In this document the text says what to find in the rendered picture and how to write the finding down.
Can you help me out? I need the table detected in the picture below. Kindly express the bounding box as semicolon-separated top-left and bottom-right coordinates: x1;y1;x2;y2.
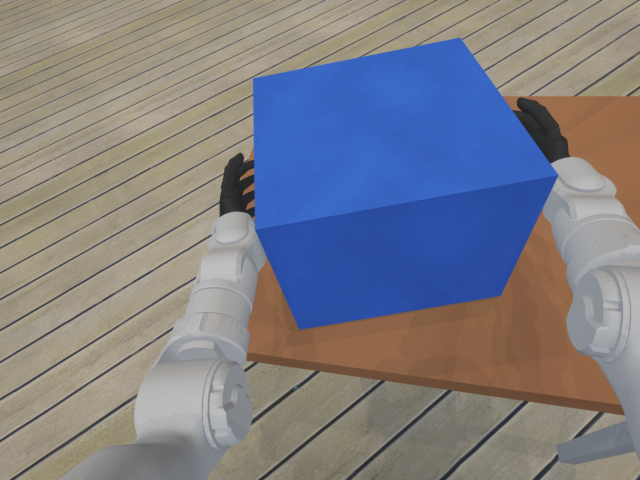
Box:
240;96;640;465

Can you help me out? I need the right robot forearm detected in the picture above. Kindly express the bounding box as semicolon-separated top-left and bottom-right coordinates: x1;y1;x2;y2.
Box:
543;157;640;296

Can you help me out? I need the robot right upper arm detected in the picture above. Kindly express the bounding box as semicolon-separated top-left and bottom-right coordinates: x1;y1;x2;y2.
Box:
566;265;640;462

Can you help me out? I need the robot left upper arm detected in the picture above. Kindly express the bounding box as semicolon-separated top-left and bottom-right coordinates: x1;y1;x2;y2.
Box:
59;357;253;480

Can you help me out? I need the left robot forearm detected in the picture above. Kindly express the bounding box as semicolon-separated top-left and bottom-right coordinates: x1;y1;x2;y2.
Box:
134;212;266;433

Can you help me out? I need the robot right hand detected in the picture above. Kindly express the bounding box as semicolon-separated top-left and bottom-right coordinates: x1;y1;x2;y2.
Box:
512;97;570;164

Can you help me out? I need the carton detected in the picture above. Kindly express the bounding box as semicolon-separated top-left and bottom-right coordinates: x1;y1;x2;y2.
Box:
253;38;558;330

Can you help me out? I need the robot left hand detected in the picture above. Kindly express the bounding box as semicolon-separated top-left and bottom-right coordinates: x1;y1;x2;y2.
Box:
220;153;255;218

